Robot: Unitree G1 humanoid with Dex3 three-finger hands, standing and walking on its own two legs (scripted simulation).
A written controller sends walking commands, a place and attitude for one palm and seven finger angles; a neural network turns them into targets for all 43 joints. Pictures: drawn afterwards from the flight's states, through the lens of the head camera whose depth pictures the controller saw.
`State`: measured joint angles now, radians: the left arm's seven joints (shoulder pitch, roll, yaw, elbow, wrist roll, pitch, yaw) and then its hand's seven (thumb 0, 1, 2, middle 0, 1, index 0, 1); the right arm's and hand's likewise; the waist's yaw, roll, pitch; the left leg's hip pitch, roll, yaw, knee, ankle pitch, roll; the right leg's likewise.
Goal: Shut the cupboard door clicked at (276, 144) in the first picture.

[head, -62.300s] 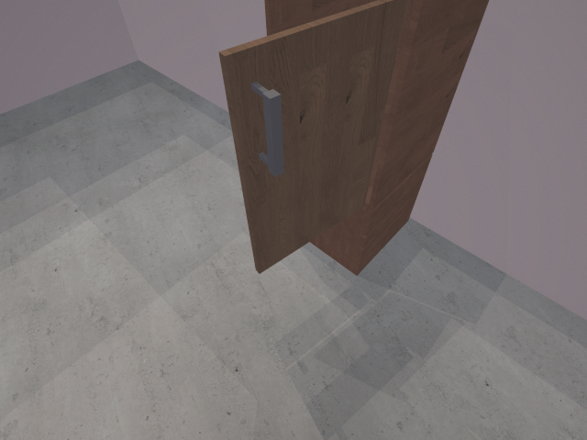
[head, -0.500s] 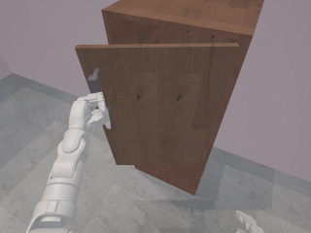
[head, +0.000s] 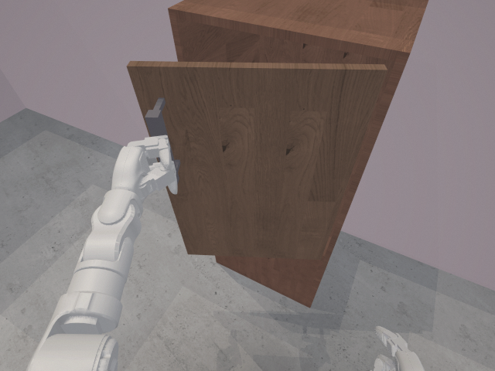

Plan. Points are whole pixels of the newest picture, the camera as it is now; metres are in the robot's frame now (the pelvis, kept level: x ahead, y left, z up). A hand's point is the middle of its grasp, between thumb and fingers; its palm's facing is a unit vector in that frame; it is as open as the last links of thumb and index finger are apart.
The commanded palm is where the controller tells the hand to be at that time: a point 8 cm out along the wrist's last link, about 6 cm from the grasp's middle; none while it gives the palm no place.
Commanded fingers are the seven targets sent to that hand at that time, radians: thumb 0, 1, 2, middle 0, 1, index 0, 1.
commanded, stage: push the door shut along its arc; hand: left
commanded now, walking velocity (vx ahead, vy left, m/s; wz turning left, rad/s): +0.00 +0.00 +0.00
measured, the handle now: (166, 144) +0.47 +0.17 +0.12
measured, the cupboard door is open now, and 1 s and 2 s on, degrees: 25 7 0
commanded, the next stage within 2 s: pull the fist back off the door in 1.66 s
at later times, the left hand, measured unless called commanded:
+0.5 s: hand (187, 145) +0.45 +0.13 +0.13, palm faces -0.14 -0.99 -0.03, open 3.2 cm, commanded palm +0.45 +0.17 +0.13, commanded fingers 0.00 0.90 0.90 -1.30 -1.50 -1.30 -1.50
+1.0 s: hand (216, 122) +0.52 +0.08 +0.14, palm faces -0.29 -0.96 +0.00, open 3.1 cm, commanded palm +0.52 +0.13 +0.13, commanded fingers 0.00 0.90 0.90 -1.30 -1.50 -1.30 -1.50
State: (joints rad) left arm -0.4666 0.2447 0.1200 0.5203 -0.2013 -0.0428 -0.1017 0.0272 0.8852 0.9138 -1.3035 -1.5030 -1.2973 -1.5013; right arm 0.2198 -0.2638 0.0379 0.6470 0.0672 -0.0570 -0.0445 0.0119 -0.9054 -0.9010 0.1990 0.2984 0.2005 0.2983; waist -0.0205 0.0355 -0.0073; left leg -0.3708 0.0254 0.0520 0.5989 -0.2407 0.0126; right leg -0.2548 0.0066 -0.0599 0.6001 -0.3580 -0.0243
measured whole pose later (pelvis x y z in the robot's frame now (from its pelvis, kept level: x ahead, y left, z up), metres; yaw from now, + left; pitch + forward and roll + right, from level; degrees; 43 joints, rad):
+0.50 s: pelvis -0.01 +0.01 -0.01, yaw +0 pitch +6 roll -1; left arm -0.89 0.34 0.15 1.07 -0.20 -0.22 -0.22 0.02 0.90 0.91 -1.31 -1.50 -1.31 -1.50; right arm 0.34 -0.29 0.02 0.73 0.05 -0.10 -0.04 0.01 -0.91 -0.90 0.20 0.30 0.20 0.30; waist -0.10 0.03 -0.02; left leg -0.55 0.02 0.05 0.69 -0.25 0.03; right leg -0.44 0.00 -0.06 0.69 -0.37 -0.02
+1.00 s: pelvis -0.01 +0.01 -0.02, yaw -1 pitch +13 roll -1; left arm -1.15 0.41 0.21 1.27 -0.14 -0.23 -0.30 0.02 0.90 0.90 -1.30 -1.50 -1.30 -1.50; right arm 0.38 -0.30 0.01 0.74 0.02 -0.11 -0.02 0.01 -0.91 -0.90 0.20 0.30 0.20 0.30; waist -0.19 0.04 -0.04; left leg -0.72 0.04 0.06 0.77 -0.28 0.03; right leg -0.60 0.01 -0.05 0.76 -0.39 -0.01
